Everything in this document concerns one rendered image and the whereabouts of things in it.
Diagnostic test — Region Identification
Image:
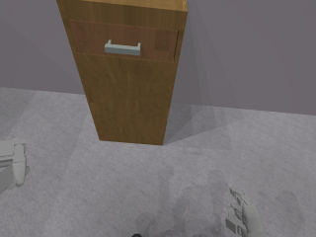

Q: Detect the robot right hand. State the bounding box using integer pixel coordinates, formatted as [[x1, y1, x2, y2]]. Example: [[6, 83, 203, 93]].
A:
[[225, 187, 265, 237]]

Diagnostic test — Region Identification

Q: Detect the drawer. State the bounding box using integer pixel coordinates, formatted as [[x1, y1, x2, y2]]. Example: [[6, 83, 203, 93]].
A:
[[69, 19, 178, 62]]

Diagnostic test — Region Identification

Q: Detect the handle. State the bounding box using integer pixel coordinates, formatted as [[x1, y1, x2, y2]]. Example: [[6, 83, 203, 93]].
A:
[[104, 39, 141, 56]]

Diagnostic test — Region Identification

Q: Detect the robot left hand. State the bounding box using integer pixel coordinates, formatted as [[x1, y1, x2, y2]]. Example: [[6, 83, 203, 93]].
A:
[[0, 137, 31, 195]]

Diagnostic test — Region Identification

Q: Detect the cabinet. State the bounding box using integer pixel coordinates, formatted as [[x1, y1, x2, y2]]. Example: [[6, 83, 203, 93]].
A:
[[56, 0, 189, 146]]

